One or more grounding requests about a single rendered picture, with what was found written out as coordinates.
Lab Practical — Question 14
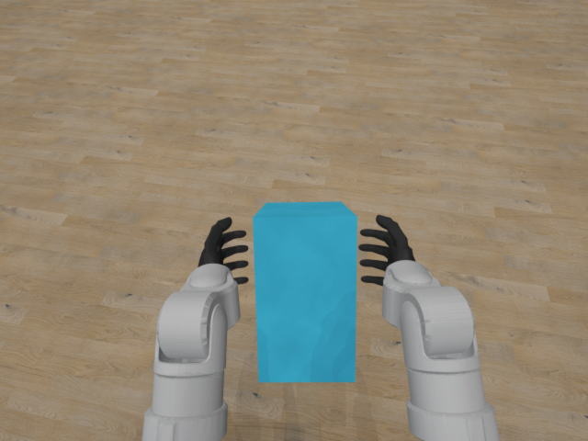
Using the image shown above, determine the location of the carton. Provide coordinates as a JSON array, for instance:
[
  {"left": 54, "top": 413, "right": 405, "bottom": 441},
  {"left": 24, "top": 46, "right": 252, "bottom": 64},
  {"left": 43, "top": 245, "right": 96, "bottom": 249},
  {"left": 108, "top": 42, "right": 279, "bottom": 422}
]
[{"left": 253, "top": 201, "right": 357, "bottom": 382}]

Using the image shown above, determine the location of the robot right hand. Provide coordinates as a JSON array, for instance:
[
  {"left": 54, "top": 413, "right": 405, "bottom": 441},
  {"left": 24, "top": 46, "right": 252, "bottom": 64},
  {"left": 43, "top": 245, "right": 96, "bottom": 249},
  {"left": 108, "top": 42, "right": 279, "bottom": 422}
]
[{"left": 358, "top": 215, "right": 415, "bottom": 286}]

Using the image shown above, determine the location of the left robot forearm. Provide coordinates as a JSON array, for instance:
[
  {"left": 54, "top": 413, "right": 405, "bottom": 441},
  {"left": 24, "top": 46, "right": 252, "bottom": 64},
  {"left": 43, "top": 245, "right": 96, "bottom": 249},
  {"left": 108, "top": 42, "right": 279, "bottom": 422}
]
[{"left": 142, "top": 264, "right": 241, "bottom": 441}]

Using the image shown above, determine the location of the right robot forearm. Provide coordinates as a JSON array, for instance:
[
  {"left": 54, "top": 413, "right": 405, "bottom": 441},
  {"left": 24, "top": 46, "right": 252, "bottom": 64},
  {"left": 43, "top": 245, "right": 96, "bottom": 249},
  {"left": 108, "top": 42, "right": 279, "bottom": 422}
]
[{"left": 382, "top": 260, "right": 500, "bottom": 441}]

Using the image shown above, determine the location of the robot left hand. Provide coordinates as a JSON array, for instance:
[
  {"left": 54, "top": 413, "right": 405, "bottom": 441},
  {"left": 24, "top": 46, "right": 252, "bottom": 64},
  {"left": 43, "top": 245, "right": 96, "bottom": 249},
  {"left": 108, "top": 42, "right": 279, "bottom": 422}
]
[{"left": 198, "top": 217, "right": 248, "bottom": 284}]

